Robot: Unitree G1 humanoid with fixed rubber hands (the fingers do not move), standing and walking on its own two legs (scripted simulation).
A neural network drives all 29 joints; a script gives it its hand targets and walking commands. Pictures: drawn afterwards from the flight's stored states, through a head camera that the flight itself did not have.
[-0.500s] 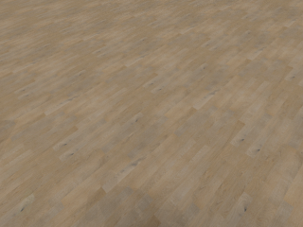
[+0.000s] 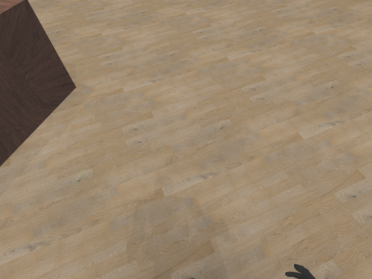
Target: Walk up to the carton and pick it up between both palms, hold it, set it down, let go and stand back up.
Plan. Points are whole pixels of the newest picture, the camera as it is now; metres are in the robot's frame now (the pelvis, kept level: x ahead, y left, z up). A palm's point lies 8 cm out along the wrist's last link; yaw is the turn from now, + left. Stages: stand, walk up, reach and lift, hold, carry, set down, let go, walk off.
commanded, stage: walk up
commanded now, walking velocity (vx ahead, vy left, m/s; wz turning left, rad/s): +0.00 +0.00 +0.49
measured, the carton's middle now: out of the picture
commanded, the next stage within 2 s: none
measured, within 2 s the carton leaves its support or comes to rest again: neither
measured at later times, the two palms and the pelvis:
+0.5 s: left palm out of the picture +0.05 +0.31 -0.12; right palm out of the picture +0.03 -0.22 -0.11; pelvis -0.02 +0.03 +0.01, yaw +11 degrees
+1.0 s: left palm out of the picture -0.09 +0.17 -0.08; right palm (327, 271) +0.17 -0.28 -0.13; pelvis -0.01 -0.08 +0.02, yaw +28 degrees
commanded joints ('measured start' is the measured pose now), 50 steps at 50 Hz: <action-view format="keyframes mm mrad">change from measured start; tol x32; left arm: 1 38 210 48 -39 -10 2 7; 50 6 131 5 -136 -1 -7 -1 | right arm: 1 157 -141 -53 -15 -9 -50 -23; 50 118 -123 -46 -25 -24 -20 -21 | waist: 1 -76 6 -213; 4 -126 333 -138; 33 -19 150 -133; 39 -24 -368 -61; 50 5 -127 -31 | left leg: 1 297 74 -42 -327 326 51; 4 257 407 -441 -334 595 261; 28 252 175 -486 -266 685 266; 34 -45 105 -506 -254 471 181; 37 -319 -171 -197 187 -195 39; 50 -331 -44 -61 469 120 -16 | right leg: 1 -25 -176 123 130 276 -39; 3 -367 -7 124 445 -334 50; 33 49 125 314 87 -65 55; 39 24 -353 692 -330 -13 -164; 50 161 -54 266 -351 -100 -55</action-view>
